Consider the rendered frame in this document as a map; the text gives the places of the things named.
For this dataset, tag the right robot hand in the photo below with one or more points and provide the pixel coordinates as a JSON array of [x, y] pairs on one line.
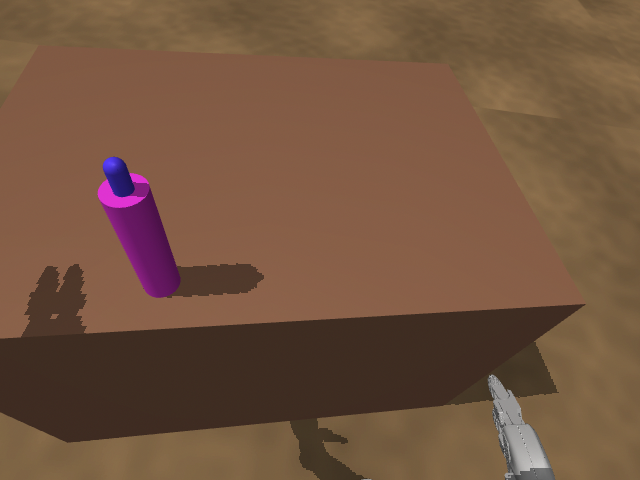
[[525, 456]]

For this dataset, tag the bottle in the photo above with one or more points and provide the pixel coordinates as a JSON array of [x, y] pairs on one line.
[[129, 204]]

